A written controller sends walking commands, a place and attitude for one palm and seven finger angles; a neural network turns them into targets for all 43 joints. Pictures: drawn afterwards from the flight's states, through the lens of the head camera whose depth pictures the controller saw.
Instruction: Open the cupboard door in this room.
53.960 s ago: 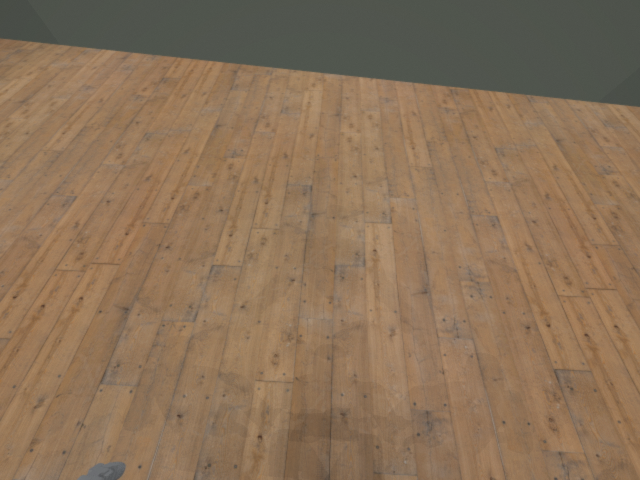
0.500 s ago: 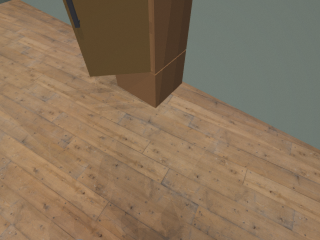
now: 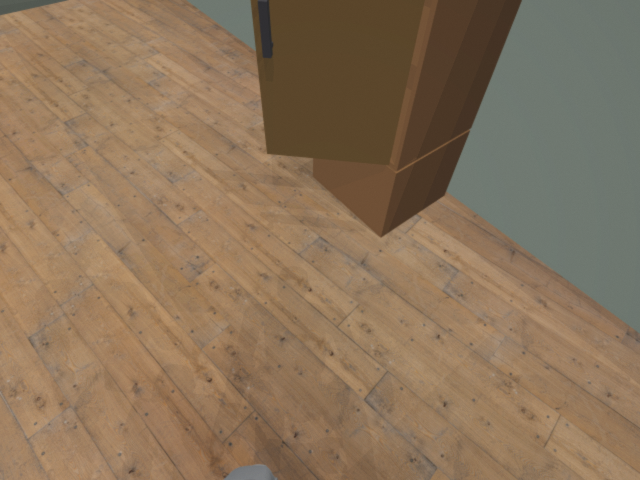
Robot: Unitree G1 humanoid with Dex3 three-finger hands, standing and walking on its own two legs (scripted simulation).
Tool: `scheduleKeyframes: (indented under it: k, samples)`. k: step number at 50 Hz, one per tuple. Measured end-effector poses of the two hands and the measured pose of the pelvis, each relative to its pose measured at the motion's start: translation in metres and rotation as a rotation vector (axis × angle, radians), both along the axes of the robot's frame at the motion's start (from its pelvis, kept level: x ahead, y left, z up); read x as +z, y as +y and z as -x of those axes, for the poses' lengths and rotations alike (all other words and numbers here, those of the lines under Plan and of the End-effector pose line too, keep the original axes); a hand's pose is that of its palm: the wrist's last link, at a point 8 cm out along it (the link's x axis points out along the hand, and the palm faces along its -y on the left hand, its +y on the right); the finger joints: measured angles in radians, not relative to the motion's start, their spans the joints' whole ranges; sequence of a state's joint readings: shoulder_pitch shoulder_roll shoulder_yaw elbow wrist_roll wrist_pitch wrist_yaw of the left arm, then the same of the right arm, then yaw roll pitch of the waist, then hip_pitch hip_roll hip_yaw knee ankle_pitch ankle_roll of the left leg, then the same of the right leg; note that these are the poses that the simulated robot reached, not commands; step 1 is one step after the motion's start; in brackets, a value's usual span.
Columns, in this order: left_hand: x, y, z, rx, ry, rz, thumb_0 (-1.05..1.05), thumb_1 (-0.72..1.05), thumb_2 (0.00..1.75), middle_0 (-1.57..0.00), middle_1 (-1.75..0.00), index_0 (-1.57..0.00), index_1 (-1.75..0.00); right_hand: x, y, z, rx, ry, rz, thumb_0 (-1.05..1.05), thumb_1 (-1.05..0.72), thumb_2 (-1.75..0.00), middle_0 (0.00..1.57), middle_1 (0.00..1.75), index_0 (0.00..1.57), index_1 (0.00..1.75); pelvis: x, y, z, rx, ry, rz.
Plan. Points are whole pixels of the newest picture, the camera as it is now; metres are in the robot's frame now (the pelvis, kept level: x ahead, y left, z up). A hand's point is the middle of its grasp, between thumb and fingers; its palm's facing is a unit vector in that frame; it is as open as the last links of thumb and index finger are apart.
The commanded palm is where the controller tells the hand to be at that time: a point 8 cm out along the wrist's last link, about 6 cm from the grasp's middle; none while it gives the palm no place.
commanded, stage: take the last steps up to it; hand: left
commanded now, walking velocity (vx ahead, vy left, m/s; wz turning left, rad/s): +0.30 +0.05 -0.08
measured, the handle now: (267, 25) +1.05 +0.26 +0.05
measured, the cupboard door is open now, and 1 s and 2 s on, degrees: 45 45 45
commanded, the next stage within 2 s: come to a stop and stand still in 1.06 s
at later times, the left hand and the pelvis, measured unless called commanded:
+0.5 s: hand (234, 340) +0.33 +0.19 -0.15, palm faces -0.10 -0.97 -0.21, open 7.4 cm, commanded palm none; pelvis +0.17 +0.02 -0.01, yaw -4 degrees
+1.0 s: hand (209, 370) +0.29 +0.22 -0.19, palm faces +0.04 -0.99 -0.13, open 7.3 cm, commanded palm none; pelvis +0.35 +0.06 -0.01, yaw -4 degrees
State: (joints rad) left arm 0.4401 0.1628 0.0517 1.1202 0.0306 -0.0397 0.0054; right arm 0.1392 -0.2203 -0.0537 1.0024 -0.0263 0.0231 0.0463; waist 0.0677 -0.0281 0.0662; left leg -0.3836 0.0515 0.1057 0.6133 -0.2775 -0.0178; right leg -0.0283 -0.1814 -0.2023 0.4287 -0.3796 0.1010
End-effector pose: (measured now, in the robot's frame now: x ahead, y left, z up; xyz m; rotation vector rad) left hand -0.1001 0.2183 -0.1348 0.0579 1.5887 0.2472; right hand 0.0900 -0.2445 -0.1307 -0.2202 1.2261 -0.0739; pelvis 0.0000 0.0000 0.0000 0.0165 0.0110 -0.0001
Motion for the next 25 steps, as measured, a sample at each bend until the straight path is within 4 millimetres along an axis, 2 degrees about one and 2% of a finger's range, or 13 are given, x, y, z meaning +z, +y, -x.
scheduleKeyframes:
  k: [3,5,8,14,20,25]
  samples:
    - [-0.013,0.020,-0.007,0.000,0.065,0.022,0.00,0.91,0.90,-0.20,-0.30,-0.20,-0.30,-0.004,0.025,-0.036,0.012,-0.092,0.015,0.00,-0.92,-0.90,0.19,0.30,0.20,0.30,-0.012,0.020,-0.018,-0.008,-0.007,0.009]
    - [-0.015,0.032,-0.032,-0.021,0.055,0.019,0.01,0.91,0.90,-0.20,-0.30,-0.20,-0.30,-0.001,0.039,-0.042,-0.005,-0.109,0.013,0.00,-0.91,-0.90,0.19,0.30,0.20,0.30,-0.009,0.027,-0.029,-0.025,-0.012,0.010]
    - [-0.012,0.047,-0.091,-0.062,-0.041,0.009,0.01,0.91,0.90,-0.20,-0.30,-0.20,-0.30,0.003,0.055,-0.038,-0.051,-0.088,0.003,-0.01,-0.92,-0.90,0.19,0.30,0.20,0.30,-0.001,0.035,-0.045,-0.038,-0.017,0.006]
    - [0.001,0.058,-0.229,-0.154,-0.298,-0.008,0.01,0.91,0.90,-0.20,-0.30,-0.20,-0.30,0.006,0.051,-0.015,-0.134,0.017,0.028,-0.02,-0.96,-0.90,0.20,0.30,0.21,0.30,0.009,0.044,-0.082,-0.053,-0.023,-0.003]
    - [0.015,0.043,-0.348,-0.251,-0.467,-0.012,0.00,0.91,0.90,-0.20,-0.30,-0.20,-0.30,-0.006,0.057,0.019,-0.209,0.199,-0.010,-0.01,-0.93,-0.90,0.20,0.30,0.20,0.30,0.006,0.039,-0.124,-0.063,-0.032,-0.015]
    - [0.014,0.018,-0.424,-0.324,-0.537,-0.019,0.00,0.91,0.90,-0.20,-0.30,-0.20,-0.30,-0.020,0.060,0.032,-0.272,0.341,-0.062,0.00,-0.92,-0.90,0.20,0.30,0.20,0.30,-0.007,0.021,-0.168,-0.074,-0.033,-0.016]
